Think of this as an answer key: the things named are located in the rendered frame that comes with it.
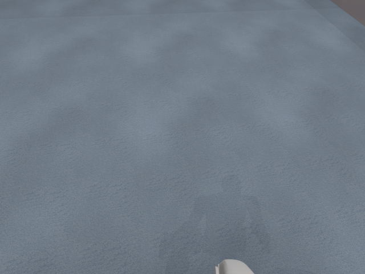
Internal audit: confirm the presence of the robot right thigh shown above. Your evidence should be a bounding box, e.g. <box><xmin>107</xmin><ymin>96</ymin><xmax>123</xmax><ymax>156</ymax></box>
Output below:
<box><xmin>214</xmin><ymin>259</ymin><xmax>254</xmax><ymax>274</ymax></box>

